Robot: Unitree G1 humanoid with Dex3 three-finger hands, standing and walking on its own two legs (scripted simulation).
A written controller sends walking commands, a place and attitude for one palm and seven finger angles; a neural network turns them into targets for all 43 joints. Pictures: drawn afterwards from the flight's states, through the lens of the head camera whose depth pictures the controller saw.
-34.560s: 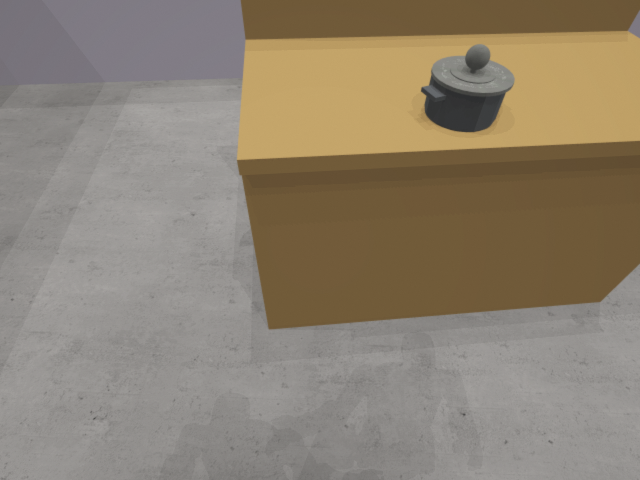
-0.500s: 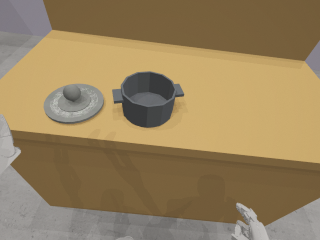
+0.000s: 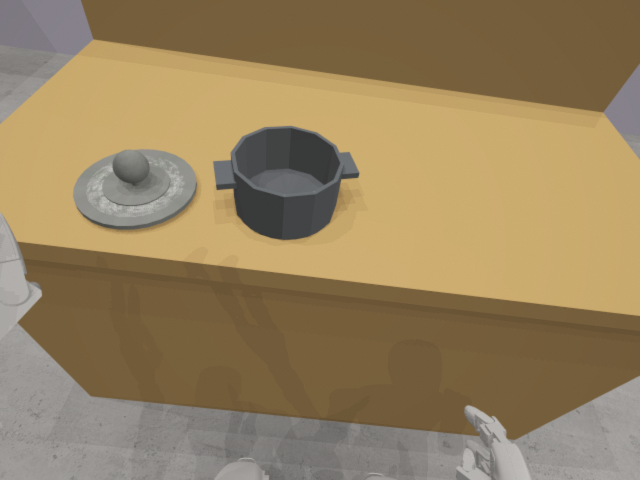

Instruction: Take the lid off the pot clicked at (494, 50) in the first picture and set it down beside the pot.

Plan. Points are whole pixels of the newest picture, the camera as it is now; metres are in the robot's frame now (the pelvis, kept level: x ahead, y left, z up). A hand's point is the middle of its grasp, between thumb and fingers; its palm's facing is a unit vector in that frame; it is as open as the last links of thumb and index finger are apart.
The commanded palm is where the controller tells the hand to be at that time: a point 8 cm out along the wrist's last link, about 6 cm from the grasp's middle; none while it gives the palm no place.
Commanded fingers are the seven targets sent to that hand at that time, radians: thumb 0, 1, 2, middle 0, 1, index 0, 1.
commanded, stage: step back with the hand held close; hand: left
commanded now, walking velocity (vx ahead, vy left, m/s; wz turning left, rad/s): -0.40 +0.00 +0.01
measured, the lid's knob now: (131, 166) +0.51 +0.31 +0.07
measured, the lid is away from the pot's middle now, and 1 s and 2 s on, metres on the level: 0.23 0.23 0.23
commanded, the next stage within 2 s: stop stepping back and stand still in 0.56 s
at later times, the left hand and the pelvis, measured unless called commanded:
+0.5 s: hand out of the picture +0.14 +0.21 +0.24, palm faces +0.32 -0.86 -0.40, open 7.4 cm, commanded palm +0.08 +0.28 +0.24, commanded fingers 0.00 0.90 0.90 -0.20 -0.30 -0.20 -0.30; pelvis -0.06 +0.00 +0.01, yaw -1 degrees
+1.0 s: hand out of the picture -0.01 +0.27 +0.25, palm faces +0.46 -0.79 -0.41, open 7.4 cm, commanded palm -0.06 +0.31 +0.24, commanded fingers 0.00 0.90 0.90 -0.20 -0.30 -0.20 -0.30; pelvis -0.18 +0.03 +0.01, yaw +0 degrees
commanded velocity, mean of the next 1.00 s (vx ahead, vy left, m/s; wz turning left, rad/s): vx -0.16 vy -0.01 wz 0.01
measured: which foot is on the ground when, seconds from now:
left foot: down 0.00-0.42, up 0.44-0.60, down 0.62-0.92, up 0.94-1.00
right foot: down 0.00-0.14, up 0.16-0.36, down 0.38-0.62, up 0.64-0.90, down 0.92-1.00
